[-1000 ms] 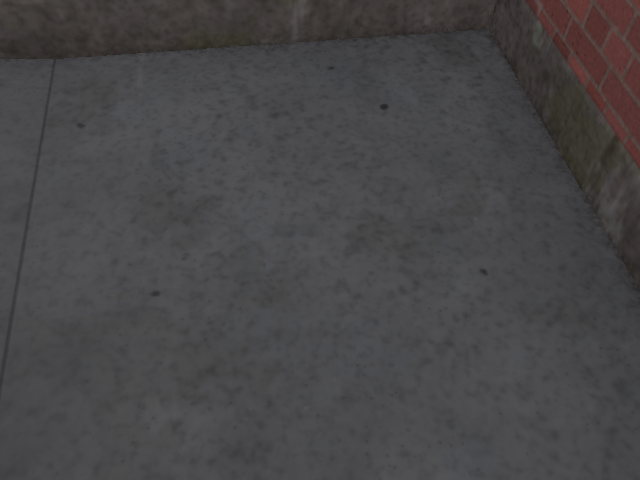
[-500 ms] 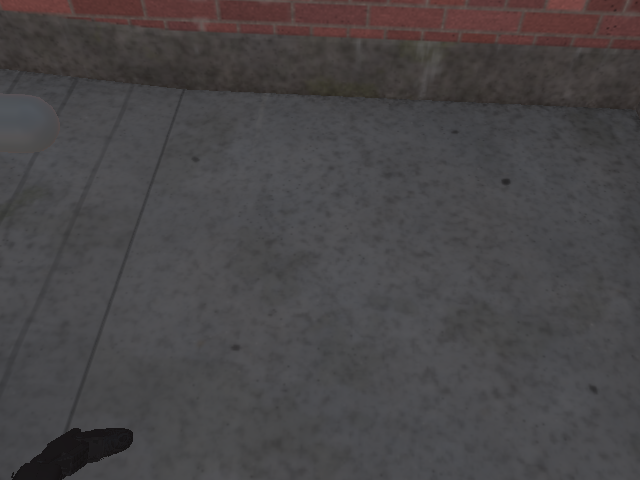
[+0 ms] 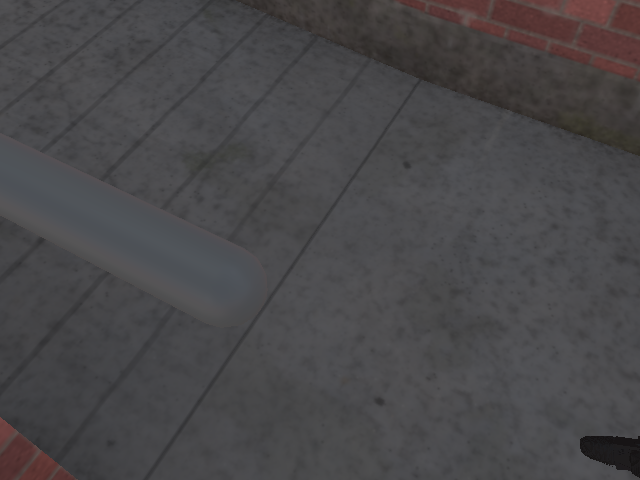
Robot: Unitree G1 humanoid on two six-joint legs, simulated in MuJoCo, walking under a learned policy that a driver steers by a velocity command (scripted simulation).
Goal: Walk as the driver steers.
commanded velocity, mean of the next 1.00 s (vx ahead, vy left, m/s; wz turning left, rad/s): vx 0.50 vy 0.00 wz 0.35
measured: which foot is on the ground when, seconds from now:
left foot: down 0.00-0.40, up 0.42-0.76, down 0.78-1.00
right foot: up 0.00-0.38, down 0.40-0.78, up 0.80-1.00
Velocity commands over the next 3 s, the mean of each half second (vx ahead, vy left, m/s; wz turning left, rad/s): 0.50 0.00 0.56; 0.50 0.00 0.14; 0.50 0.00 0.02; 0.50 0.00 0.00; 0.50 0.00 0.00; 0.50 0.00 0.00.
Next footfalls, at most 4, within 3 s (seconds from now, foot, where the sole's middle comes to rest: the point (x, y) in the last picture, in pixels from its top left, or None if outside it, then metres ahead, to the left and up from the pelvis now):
0.40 right None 0.38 -0.10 -0.75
0.78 left None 0.34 0.10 -0.75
1.44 right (393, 388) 0.60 -0.10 -0.75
1.70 left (282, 457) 0.44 0.12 -0.75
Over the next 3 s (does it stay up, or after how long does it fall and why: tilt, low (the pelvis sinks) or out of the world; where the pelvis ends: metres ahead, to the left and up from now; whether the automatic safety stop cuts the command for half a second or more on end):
stays up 0.43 0.04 0.03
